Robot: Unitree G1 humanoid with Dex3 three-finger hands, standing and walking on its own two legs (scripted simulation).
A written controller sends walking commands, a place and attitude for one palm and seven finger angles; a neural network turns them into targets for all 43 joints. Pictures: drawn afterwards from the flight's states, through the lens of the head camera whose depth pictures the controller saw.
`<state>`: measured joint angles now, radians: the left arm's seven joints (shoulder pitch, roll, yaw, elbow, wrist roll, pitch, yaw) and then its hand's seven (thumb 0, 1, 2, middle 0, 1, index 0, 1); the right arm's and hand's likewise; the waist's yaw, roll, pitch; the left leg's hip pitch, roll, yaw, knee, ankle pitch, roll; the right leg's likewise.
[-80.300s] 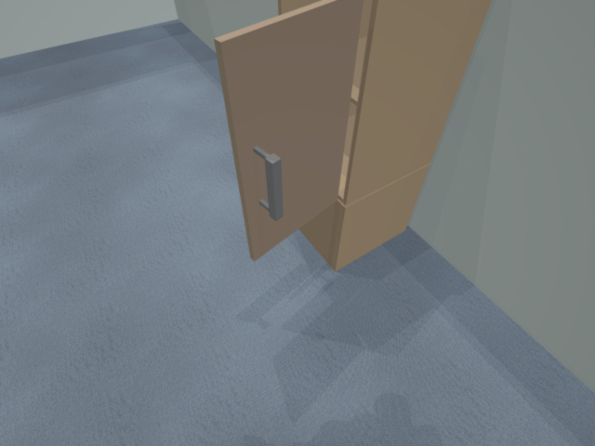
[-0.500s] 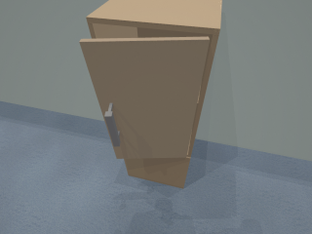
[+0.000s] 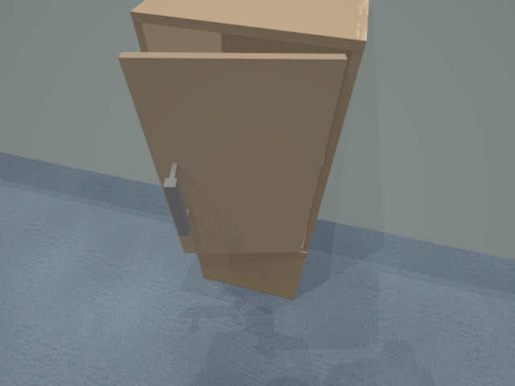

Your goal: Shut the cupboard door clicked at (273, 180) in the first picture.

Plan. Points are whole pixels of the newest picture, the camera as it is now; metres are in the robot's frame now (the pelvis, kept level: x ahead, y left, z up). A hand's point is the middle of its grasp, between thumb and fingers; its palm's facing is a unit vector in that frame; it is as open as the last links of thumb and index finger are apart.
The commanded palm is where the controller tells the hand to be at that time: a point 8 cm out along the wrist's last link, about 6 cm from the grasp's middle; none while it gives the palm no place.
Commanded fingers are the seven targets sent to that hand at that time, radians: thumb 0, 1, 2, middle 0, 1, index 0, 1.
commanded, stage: look again from close up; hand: left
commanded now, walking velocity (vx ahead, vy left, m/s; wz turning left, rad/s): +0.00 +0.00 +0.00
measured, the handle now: (179, 201) +0.48 +0.20 -0.06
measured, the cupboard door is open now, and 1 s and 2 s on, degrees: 15 15 15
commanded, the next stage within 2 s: raise the hand and make a fist in 0.44 s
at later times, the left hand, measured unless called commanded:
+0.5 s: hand out of the picture +0.06 +0.18 -0.17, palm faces -0.02 -0.97 -0.24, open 7.4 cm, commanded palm none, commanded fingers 0.00 0.90 0.90 -0.20 -0.30 -0.20 -0.30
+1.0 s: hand (144, 377) +0.15 +0.19 -0.08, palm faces +0.17 -0.98 -0.04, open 6.0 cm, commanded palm +0.14 +0.23 -0.07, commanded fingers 0.00 0.90 0.90 -0.62 -0.76 -0.62 -0.76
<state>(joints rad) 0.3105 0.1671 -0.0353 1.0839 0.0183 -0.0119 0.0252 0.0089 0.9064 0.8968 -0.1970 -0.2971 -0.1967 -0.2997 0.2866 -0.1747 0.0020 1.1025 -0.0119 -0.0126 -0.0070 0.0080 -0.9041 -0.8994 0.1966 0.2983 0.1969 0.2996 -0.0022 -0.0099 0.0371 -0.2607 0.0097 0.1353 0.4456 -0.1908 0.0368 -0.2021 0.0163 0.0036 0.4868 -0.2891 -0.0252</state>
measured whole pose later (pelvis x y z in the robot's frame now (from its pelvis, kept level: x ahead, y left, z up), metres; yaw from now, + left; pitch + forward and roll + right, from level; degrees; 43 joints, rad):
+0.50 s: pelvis +0.03 -0.01 +0.00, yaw -1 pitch +0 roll +1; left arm 0.23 0.22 -0.02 1.09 0.02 -0.02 0.03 0.01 0.91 0.90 -0.20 -0.30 -0.20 -0.30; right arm 0.17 -0.19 0.00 1.11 -0.01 -0.02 -0.02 0.01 -0.90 -0.90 0.20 0.30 0.20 0.30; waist 0.01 -0.02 0.02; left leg -0.20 0.02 0.14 0.44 -0.24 0.01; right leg -0.13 0.03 0.01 0.45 -0.32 -0.04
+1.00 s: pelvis -0.02 -0.03 -0.11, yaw +2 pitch +14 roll +1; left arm 0.45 0.19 0.21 0.19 -0.32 -0.56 -0.33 0.02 0.90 0.90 -0.45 -0.57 -0.45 -0.57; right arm 0.16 -0.25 -0.06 0.54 0.03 -0.29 -0.03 0.01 -0.90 -0.90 0.20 0.30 0.20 0.30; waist 0.05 -0.01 -0.15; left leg -0.98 -0.03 -0.06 1.26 -0.52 -0.03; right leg -0.97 0.05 -0.08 1.27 -0.55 -0.09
